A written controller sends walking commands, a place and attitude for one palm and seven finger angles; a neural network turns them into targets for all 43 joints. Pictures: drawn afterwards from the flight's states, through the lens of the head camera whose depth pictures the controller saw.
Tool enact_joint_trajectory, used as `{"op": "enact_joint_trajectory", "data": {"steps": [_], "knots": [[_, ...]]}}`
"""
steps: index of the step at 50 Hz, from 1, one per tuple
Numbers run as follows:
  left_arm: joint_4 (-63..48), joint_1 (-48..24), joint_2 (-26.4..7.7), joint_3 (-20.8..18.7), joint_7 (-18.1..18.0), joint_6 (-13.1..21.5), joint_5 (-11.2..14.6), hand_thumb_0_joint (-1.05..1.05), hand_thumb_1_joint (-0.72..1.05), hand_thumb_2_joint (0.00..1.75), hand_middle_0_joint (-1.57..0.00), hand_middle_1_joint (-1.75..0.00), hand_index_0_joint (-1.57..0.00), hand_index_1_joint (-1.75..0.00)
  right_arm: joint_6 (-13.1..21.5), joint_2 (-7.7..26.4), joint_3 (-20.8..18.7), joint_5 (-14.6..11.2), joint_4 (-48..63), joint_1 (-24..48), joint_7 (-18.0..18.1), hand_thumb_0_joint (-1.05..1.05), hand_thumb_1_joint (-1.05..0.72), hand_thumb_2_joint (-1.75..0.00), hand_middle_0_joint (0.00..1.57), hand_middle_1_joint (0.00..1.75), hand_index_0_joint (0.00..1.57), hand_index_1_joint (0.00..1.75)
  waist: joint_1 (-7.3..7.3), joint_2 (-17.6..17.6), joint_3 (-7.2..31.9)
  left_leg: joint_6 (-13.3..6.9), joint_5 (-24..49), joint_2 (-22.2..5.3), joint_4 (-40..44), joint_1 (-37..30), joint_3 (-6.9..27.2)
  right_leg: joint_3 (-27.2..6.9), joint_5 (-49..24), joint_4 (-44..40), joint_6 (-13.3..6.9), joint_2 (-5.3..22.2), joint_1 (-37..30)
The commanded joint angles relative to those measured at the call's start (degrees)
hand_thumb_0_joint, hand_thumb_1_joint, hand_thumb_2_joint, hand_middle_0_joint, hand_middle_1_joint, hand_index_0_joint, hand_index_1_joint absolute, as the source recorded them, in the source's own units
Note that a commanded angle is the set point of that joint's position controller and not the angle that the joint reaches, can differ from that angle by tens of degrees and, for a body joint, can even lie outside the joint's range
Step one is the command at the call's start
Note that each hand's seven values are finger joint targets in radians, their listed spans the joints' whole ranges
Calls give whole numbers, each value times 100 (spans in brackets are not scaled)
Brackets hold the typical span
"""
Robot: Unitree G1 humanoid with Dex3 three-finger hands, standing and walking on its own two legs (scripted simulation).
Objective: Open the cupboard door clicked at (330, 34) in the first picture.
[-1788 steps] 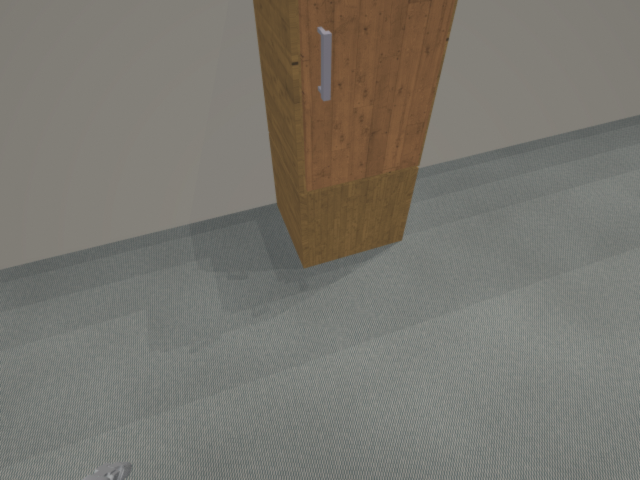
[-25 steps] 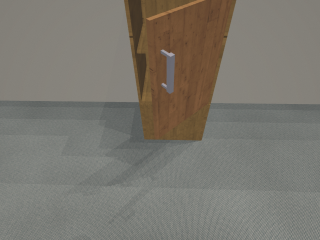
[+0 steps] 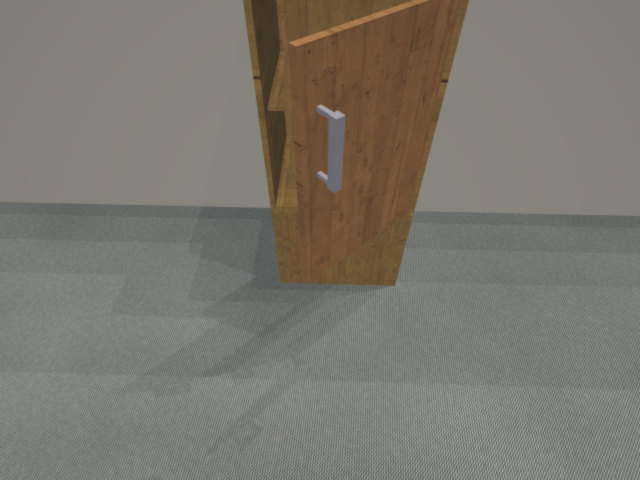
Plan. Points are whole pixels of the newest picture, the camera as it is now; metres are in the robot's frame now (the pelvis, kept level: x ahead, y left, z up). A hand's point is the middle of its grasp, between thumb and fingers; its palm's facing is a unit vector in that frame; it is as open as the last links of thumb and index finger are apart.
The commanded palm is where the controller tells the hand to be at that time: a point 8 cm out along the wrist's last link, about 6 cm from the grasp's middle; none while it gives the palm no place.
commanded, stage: look to check the result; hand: left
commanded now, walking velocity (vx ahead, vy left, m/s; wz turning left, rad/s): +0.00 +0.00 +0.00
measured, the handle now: (328, 150) +0.63 +0.01 +0.06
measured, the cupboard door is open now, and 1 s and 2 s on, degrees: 42 42 42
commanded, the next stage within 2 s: walk to a spot facing it in 0.46 s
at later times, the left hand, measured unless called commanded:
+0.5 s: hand out of the picture +0.02 +0.18 -0.17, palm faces +0.02 -0.97 -0.23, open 7.3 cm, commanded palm none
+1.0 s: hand out of the picture +0.07 +0.17 -0.18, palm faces -0.12 -0.95 -0.28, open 7.3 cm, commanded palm none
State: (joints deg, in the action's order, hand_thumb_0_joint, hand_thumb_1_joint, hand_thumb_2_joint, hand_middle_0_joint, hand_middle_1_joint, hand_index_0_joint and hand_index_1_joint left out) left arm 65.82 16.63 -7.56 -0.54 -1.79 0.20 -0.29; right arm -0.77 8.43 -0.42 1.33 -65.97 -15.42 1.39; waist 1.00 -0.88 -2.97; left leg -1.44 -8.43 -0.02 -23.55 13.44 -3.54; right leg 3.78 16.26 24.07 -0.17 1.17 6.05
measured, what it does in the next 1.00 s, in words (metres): stands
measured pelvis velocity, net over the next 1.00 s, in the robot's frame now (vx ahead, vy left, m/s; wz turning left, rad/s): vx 0.00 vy -0.03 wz -0.19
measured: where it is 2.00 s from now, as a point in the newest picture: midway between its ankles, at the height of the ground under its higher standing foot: outside the picture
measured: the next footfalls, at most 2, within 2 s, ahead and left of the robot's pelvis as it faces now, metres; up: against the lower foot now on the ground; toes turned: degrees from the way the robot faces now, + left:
left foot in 1.48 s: +0.12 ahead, +0.10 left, +0.00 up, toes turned -28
right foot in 1.80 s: -0.04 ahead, -0.14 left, +0.00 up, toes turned -42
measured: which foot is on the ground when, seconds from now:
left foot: down 0.00-1.00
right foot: down 0.00-1.00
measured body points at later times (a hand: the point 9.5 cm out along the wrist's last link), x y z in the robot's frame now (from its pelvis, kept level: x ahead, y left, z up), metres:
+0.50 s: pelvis +0.01 -0.01 +0.00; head +0.03 -0.02 +0.45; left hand +0.02 +0.23 -0.15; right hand +0.03 -0.24 -0.16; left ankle +0.05 +0.10 -0.74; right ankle -0.03 -0.11 -0.74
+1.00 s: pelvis +0.00 -0.03 -0.02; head +0.05 -0.06 +0.43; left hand +0.08 +0.22 -0.16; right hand +0.01 -0.28 -0.19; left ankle +0.05 +0.10 -0.74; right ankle -0.04 -0.11 -0.74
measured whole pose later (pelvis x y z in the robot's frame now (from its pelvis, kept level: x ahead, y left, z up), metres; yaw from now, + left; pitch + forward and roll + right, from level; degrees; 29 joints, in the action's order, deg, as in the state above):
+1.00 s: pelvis +0.00 -0.03 -0.02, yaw -11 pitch +1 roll +2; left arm 57.2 12.3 -11.2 -4.5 0.8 -3.2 -1.3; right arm -2.0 12.1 -3.2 1.8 -58.2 -10.5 1.9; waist -1.2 -1.5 -6.2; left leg 0.9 -15.3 -5.9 -34.3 18.4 -12.3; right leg 0.6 21.1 37.8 -1.4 0.2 16.6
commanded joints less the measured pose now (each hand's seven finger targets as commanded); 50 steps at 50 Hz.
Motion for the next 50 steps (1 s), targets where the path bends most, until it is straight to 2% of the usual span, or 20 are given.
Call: {"op": "enact_joint_trajectory", "data": {"steps": [1,5,12,18,19,22,29,31,35,38,41,43,44,45,46,47,48,49,50], "knots": [[-87,403,-681,-110,-35,77,-8,0,90,90,-20,-30,-20,-30,85,572,-97,-14,123,-303,59,0,-90,-90,20,30,20,30,-12,-54,-134,-41,95,-575,475,-374,676,-480,-289,-649,-228,498,578],[-60,373,-717,-109,-27,78,-11,0,90,90,-20,-30,-20,-30,85,637,-102,-21,134,-208,61,0,-90,-90,20,30,20,30,-17,17,-218,-48,119,-584,488,-412,681,-471,-305,-688,-218,500,614],[-83,289,-835,-122,-25,101,-16,0,90,90,-20,-30,-20,-30,94,774,-110,-38,150,-91,58,0,-90,-90,20,30,20,30,-27,157,-106,-60,297,-601,475,-499,683,-477,-429,-729,-219,503,510],[-95,195,-905,-123,-19,110,-17,0,90,90,-20,-30,-20,-30,107,829,-114,-28,153,51,54,0,-90,-90,20,30,20,30,-23,141,-29,-54,468,-624,468,-591,671,-491,-579,-759,-221,539,446],[-98,167,-919,-116,-15,108,-12,0,90,90,-20,-30,-20,-30,109,851,-105,-24,145,55,53,0,-90,-90,20,30,20,30,-21,43,-16,-47,483,-618,471,-593,669,-489,-595,-757,-216,543,419],[-116,141,-985,-136,-14,130,-14,0,90,90,-20,-30,-20,-30,120,891,-104,-38,161,104,54,0,-90,-90,20,30,20,30,-46,209,27,-61,654,-637,455,-624,662,-482,-762,-795,-214,548,355],[-137,9,-1035,-125,-10,128,-6,0,90,90,-20,-30,-20,-30,119,931,-92,-18,144,194,48,0,-90,-90,20,30,20,30,-38,49,10,-24,731,-626,460,-612,655,-494,-877,-834,-213,572,266],[-137,51,-863,-118,-17,61,-4,0,90,90,-20,-30,-20,-30,74,739,-73,-13,116,98,68,0,-90,-90,20,30,20,30,-22,119,-6,21,742,-679,330,-660,528,-569,-1065,-744,-196,567,388],[-376,-21,-1052,-312,10,-76,-44,0,90,90,-20,-30,-20,-30,-17,888,-238,-9,292,45,131,0,-90,-90,20,30,20,30,-8,140,54,39,599,-789,-114,-531,239,-802,-1558,-309,-286,553,569],[-640,-109,-1111,-416,60,-163,-71,0,90,90,-20,-30,-20,-30,-53,1003,-348,-4,545,116,163,0,-90,-90,20,30,20,30,-10,54,76,-1,348,-943,-209,-460,198,-900,-1486,31,-305,443,861],[-853,-195,-1040,-462,118,-217,-93,0,90,90,-20,-30,-20,-30,-47,1152,-428,10,729,116,178,0,-90,-90,20,30,20,30,-17,-293,101,-203,-66,-1329,65,-461,508,-818,-868,579,-230,137,1269],[-969,-160,-937,-473,157,-248,-98,0,90,90,-20,-30,-20,-30,-27,1324,-488,26,837,112,179,0,-90,-90,20,30,20,30,-51,-776,215,-487,-414,-1828,454,-386,930,-593,13,1416,-168,-100,1471],[-1045,-217,-890,-482,185,-280,-106,0,90,90,-20,-30,-20,-30,-4,1375,-515,40,887,98,168,0,-90,-90,20,30,20,30,-49,-1063,239,-672,-454,-2142,697,-309,1069,-373,832,2029,-113,-129,1561],[-1117,-270,-853,-489,213,-301,-107,0,90,90,-20,-30,-20,-30,11,1398,-518,61,953,124,157,0,-90,-90,20,30,20,30,-53,-1109,322,-807,-422,-2316,805,-217,1107,-336,1309,2432,-98,-69,1547],[-1148,-257,-812,-495,234,-293,-103,0,90,90,-20,-30,-20,-30,23,1394,-518,73,1018,259,152,0,-90,-90,20,30,20,30,-125,-1021,357,-799,-262,-2340,705,-131,938,-385,1384,2401,-117,53,1459],[-1131,-60,-790,-502,249,-270,-107,0,90,90,-20,-30,-20,-30,28,1377,-517,64,1096,434,148,0,-90,-90,20,30,20,30,-275,-693,496,-662,-131,-2255,402,60,661,-387,1109,2008,-132,99,1035],[-1050,258,-819,-530,252,-239,-106,0,90,90,-20,-30,-20,-30,9,1376,-520,52,1187,646,144,0,-90,-90,20,30,20,30,-478,-366,569,-436,53,-1976,-193,252,276,-335,423,1176,-106,79,609],[-995,513,-1119,-587,219,-187,-151,0,90,90,-20,-30,-20,-30,-44,1207,-509,-4,1300,840,131,0,-90,-90,20,30,20,30,-611,616,352,-29,-598,-1274,-1317,774,-243,-1102,-631,-97,-194,408,352],[-1033,426,-1742,-688,129,-135,-211,0,90,90,-20,-30,-20,-30,-68,780,-454,-49,1493,846,76,0,-90,-90,20,30,20,30,-522,2292,126,401,-2328,-301,-2677,1942,-719,-3066,-1628,-853,-676,1725,84]]}}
